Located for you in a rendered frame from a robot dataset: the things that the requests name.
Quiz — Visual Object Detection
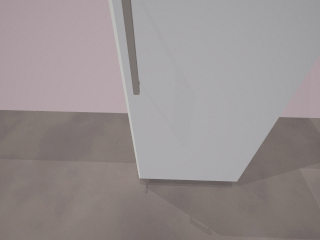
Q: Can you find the fridge door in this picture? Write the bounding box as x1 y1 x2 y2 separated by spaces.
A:
112 0 320 182

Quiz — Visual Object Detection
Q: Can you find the handle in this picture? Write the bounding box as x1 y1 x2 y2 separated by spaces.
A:
121 0 140 95

